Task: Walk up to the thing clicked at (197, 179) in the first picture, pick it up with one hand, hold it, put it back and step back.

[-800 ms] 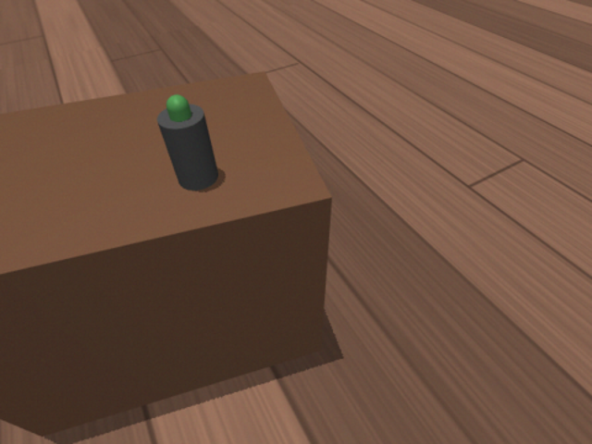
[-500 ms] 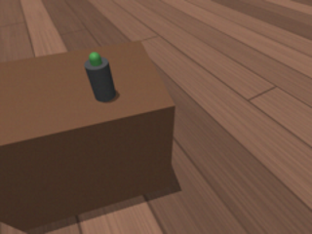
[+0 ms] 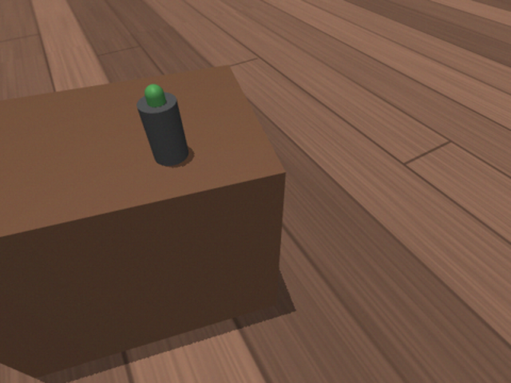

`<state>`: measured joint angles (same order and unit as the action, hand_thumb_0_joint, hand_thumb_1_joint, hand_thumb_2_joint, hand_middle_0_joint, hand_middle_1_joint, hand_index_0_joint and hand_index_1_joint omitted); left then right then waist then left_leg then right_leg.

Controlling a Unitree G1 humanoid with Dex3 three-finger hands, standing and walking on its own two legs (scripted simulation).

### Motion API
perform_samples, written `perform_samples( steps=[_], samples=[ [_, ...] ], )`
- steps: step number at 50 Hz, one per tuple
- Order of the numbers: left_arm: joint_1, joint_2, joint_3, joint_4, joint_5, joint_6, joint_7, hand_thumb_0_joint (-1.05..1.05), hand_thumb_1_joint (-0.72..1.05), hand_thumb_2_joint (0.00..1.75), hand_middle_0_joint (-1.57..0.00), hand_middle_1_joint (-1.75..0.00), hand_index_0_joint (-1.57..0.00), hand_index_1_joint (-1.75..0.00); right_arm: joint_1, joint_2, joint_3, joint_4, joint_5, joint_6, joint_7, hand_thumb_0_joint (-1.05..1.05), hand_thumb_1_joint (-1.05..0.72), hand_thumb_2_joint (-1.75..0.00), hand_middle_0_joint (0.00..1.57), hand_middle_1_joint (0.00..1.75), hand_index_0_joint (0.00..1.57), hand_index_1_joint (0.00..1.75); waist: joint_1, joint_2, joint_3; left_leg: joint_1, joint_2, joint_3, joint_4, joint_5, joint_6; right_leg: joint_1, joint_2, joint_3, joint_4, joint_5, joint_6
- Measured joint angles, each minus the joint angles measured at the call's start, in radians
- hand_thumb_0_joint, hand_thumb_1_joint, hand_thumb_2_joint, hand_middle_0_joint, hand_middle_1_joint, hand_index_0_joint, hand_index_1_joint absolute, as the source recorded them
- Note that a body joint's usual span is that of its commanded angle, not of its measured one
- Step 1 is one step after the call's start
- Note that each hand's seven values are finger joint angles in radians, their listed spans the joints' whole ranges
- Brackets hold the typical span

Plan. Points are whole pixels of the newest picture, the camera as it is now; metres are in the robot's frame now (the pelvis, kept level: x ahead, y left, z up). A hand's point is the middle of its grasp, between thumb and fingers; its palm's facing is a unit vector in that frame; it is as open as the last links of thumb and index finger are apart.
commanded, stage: stand
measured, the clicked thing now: (162, 123) +0.65 +0.22 +0.06
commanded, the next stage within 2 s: walk up in 0.32 s
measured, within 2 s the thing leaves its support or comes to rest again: neither
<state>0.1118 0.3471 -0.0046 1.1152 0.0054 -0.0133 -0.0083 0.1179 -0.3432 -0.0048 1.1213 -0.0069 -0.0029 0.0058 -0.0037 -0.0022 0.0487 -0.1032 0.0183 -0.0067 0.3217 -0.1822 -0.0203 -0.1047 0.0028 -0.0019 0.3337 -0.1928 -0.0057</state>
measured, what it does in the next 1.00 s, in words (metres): steps on the spot, turning left: left foot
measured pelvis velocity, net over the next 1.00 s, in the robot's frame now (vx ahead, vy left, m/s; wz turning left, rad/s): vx -0.02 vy -0.01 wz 0.33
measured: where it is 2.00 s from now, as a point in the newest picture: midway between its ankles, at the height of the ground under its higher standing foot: outside the picture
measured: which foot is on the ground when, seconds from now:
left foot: down 0.00-0.54, up 0.56-0.86, down 0.88-1.00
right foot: down 0.00-0.90, up 0.92-1.00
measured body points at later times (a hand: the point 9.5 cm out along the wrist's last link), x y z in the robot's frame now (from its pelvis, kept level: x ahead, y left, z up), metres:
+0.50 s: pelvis -0.01 -0.02 -0.01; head +0.03 -0.01 +0.43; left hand +0.08 +0.31 -0.13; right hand +0.08 -0.33 -0.14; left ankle +0.00 +0.13 -0.75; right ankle -0.01 -0.11 -0.75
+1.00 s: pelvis -0.02 -0.01 -0.03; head -0.01 +0.03 +0.42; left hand -0.04 +0.32 -0.16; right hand +0.15 -0.29 -0.12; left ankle -0.04 +0.11 -0.75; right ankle +0.00 -0.14 -0.71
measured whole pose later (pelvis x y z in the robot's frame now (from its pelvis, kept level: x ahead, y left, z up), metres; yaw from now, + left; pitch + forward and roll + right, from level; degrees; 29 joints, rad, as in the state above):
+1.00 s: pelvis -0.02 -0.01 -0.03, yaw +19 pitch -3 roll +0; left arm 0.18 0.41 0.08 0.86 0.01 0.07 -0.04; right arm 0.26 -0.36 -0.04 0.87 -0.03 -0.01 -0.01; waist 0.01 -0.08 0.11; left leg -0.29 -0.01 -0.01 0.66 -0.32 0.01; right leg -0.35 -0.07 -0.05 0.98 -0.56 -0.01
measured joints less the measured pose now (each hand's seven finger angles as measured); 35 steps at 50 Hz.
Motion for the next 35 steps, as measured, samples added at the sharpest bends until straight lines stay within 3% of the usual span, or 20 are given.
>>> perform_samples(
  steps=[16, 23, 26, 27, 29, 31, 35],
  samples=[
    [0.002, 0.001, -0.002, 0.0, -0.001, 0.0, 0.0, 0.01, 0.9, 0.9, -0.2, -0.3, -0.2, -0.3, 0.003, -0.002, 0.003, 0.001, 0.0, -0.001, 0.0, 0.01, -0.9, -0.9, 0.2, 0.3, 0.2, 0.3, 0.0, 0.004, 0.001, 0.002, 0.0, -0.001, -0.007, -0.001, -0.001, 0.0, -0.001, -0.001, -0.003, -0.003, 0.0],
    [-0.04, 0.043, 0.062, -0.1, 0.002, 0.036, -0.008, 0.01, 0.9, 0.9, -0.2, -0.3, -0.2, -0.3, 0.041, -0.009, -0.036, -0.099, 0.0, 0.005, -0.006, 0.0, -0.9, -0.9, 0.2, 0.3, 0.21, 0.3, -0.006, -0.026, 0.055, -0.101, -0.024, -0.063, 0.117, -0.033, -0.005, -0.097, -0.024, -0.061, 0.163, -0.082, -0.015],
    [-0.036, 0.053, 0.079, -0.135, 0.01, 0.043, -0.011, 0.01, 0.9, 0.9, -0.2, -0.3, -0.2, -0.3, 0.046, -0.03, -0.053, -0.134, -0.007, 0.019, -0.013, 0.01, -0.9, -0.9, 0.21, 0.3, 0.21, 0.3, -0.007, -0.01, 0.072, -0.152, -0.014, -0.093, 0.191, -0.06, -0.013, -0.124, -0.011, -0.09, 0.206, -0.102, -0.033],
    [-0.033, 0.051, 0.082, -0.145, 0.013, 0.043, -0.013, 0.01, 0.9, 0.9, -0.2, -0.3, -0.2, -0.3, 0.048, -0.039, -0.059, -0.144, -0.007, 0.025, -0.016, 0.01, -0.9, -0.9, 0.21, 0.3, 0.21, 0.3, -0.009, 0.0, 0.076, -0.18, -0.011, -0.096, 0.241, -0.064, 0.001, -0.125, -0.007, -0.105, 0.21, -0.106, -0.04],
    [-0.025, 0.047, 0.086, -0.169, 0.024, 0.044, -0.019, 0.01, 0.9, 0.9, -0.2, -0.3, -0.2, -0.3, 0.053, -0.049, -0.069, -0.162, -0.013, 0.041, -0.026, 0.01, -0.9, -0.9, 0.2, 0.3, 0.2, 0.3, -0.004, -0.007, 0.085, -0.256, -0.023, -0.054, 0.435, -0.207, 0.014, -0.125, -0.024, -0.124, 0.221, -0.112, -0.051],
    [-0.012, 0.039, 0.087, -0.192, 0.028, 0.046, -0.02, 0.01, 0.9, 0.9, -0.2, -0.3, -0.2, -0.3, 0.062, -0.059, -0.073, -0.185, -0.017, 0.048, -0.025, 0.01, -0.9, -0.9, 0.2, 0.3, 0.2, 0.3, 0.01, -0.022, 0.093, -0.309, -0.035, -0.012, 0.598, -0.28, 0.017, -0.115, -0.048, -0.128, 0.213, -0.107, -0.053],
    [0.018, 0.017, 0.075, -0.216, 0.034, 0.04, -0.018, 0.01, 0.9, 0.9, -0.2, -0.3, -0.2, -0.3, 0.077, -0.085, -0.078, -0.225, -0.012, 0.043, -0.003, 0.01, -0.91, -0.9, 0.2, 0.3, 0.2, 0.3, 0.015, -0.015, 0.091, -0.341, -0.015, 0.006, 0.698, -0.263, 0.019, -0.097, -0.067, -0.159, 0.186, -0.095, -0.044]
  ],
)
